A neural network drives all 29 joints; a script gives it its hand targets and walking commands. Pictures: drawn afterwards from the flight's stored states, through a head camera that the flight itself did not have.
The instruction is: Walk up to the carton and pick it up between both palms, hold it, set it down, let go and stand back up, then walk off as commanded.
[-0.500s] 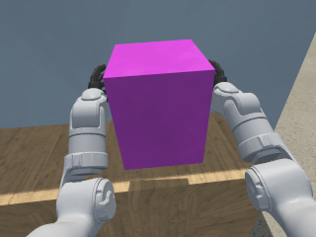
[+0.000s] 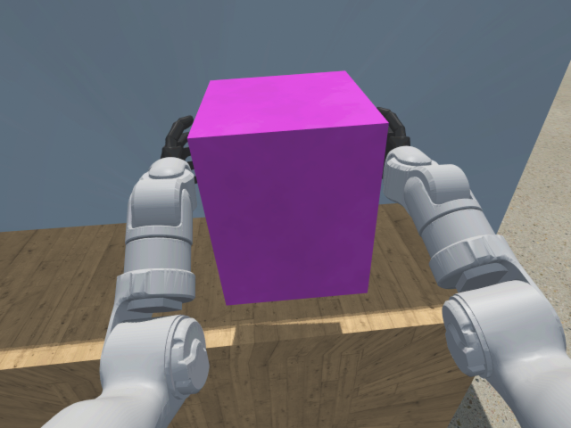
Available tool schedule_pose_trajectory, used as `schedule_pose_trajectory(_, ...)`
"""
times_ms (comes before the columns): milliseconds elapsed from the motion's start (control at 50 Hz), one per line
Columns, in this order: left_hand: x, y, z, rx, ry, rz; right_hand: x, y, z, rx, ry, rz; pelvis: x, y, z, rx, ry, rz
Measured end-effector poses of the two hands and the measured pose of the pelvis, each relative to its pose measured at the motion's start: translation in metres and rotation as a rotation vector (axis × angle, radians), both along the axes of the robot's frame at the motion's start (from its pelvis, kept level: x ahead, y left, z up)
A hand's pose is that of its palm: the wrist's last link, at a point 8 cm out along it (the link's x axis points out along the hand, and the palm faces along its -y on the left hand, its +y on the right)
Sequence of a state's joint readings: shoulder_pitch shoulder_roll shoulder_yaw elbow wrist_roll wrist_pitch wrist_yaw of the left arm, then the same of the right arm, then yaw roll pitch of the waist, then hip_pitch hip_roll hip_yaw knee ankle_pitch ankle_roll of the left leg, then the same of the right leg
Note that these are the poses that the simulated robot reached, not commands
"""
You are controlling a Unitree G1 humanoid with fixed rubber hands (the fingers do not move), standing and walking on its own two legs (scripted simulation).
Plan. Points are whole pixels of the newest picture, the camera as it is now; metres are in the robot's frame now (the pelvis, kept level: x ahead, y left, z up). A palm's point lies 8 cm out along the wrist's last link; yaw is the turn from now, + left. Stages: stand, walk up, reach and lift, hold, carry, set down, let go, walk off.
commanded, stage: hold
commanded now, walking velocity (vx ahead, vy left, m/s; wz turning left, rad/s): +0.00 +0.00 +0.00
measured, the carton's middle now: (287, 184) +0.39 +0.00 +0.22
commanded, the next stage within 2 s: set down in 0.94 s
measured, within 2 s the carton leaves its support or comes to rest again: neither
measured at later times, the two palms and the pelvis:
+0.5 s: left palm (177, 172) +0.37 +0.14 +0.26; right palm (395, 163) +0.37 -0.15 +0.26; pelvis +0.00 +0.00 +0.00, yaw +0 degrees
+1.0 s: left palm (174, 171) +0.37 +0.15 +0.26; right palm (394, 161) +0.37 -0.14 +0.27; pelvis +0.00 +0.00 +0.00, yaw +0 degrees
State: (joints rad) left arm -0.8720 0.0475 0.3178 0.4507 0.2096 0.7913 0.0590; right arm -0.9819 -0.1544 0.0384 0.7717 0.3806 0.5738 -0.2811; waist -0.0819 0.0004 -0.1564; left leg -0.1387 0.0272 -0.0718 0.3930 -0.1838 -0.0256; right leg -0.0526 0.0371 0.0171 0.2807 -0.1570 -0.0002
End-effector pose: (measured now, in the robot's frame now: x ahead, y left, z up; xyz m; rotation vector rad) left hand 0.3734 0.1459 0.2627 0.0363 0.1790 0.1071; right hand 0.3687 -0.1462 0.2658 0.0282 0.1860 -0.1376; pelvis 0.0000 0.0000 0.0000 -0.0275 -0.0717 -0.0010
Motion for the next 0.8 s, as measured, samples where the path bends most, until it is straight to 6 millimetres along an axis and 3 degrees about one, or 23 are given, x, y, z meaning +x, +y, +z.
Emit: schedule_pose_trajectory(800, -0.0021, 0.002, -0.0008, -0.013, -0.001, 0.005, -0.0011, 0.0019, -0.0012, 0.004, 0.001, 0.003, 0.0019, 0.0006, -0.0001, -0.001, -0.01, 0.004)
